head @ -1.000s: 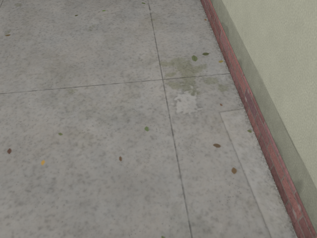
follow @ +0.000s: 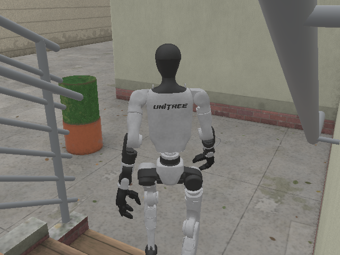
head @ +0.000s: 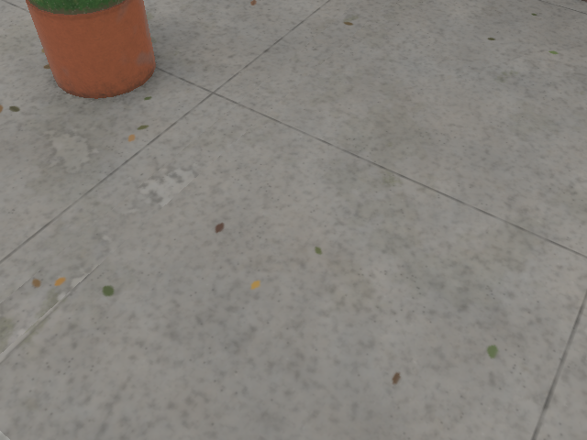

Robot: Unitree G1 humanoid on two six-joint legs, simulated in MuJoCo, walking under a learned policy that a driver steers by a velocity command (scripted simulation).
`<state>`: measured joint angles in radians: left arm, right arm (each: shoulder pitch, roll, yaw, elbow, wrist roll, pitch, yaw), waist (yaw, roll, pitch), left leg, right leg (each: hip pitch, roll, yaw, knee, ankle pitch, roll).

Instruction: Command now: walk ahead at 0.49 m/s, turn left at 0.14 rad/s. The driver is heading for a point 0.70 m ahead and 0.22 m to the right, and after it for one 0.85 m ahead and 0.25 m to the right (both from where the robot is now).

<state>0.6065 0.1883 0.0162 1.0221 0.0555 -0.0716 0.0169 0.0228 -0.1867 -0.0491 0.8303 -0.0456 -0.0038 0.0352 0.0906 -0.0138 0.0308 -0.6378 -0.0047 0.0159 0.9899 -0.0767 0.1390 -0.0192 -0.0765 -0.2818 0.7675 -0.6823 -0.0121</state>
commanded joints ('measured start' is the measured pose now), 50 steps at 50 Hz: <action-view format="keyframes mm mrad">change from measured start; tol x64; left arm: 1 -178 214 42 -31 -21 -18 -16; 50 -276 88 71 -146 -19 71 -46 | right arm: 1 473 -120 -43 144 10 -33 -28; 50 230 -81 -7 39 36 -115 -60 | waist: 1 -326 -76 -95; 50 -56 93 1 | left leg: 1 741 -64 42 -209 58 46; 3 898 262 -630 -609 -421 118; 14 13 135 6 -482 -514 -61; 21 39 -67 128 650 -627 10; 34 153 0 37 -310 79 -136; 43 771 420 -798 -768 -768 69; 50 460 247 -100 -757 291 9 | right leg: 1 -416 -178 159 332 1213 -91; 3 -906 65 295 818 53 -28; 22 349 -115 454 -189 1491 -110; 37 -96 -24 588 -384 964 -175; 42 -630 212 377 461 76 -112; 50 -592 33 340 397 421 -44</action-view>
